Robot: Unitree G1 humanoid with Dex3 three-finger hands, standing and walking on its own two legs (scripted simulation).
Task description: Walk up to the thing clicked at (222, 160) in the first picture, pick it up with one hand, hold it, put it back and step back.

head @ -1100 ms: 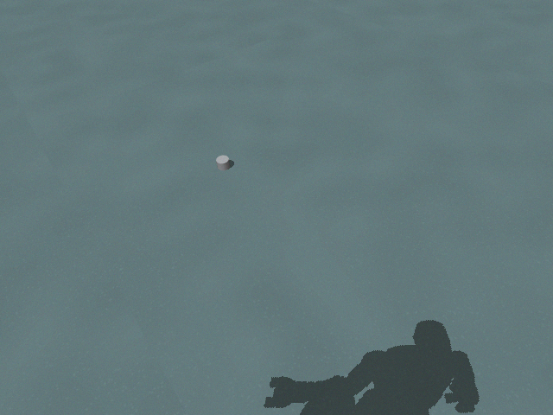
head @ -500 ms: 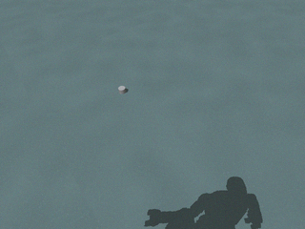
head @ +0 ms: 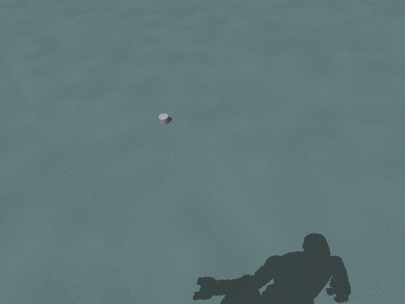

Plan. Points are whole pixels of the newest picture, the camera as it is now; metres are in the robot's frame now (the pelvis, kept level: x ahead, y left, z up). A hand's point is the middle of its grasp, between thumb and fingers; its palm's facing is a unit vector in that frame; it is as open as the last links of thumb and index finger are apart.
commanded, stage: stand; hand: left
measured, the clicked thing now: (163, 119) +1.48 +0.38 -0.76
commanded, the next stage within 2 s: walk up in 0.02 s
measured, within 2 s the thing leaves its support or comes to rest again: neither
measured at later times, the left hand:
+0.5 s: hand out of the picture +0.11 +0.27 -0.15, palm faces +0.05 -0.91 -0.41, open 7.4 cm
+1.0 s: hand (122, 192) +0.44 +0.28 -0.14, palm faces +0.01 -0.92 -0.38, open 7.4 cm
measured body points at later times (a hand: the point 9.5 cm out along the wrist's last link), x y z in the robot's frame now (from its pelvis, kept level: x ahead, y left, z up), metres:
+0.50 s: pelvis +0.14 -0.02 -0.02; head +0.18 -0.02 +0.43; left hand +0.11 +0.32 -0.13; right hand +0.27 -0.32 -0.14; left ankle +0.27 +0.12 -0.73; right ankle +0.00 -0.12 -0.75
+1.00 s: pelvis +0.39 -0.01 -0.02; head +0.39 -0.01 +0.43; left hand +0.44 +0.33 -0.11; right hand +0.45 -0.33 -0.13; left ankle +0.32 +0.11 -0.75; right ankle +0.53 -0.15 -0.73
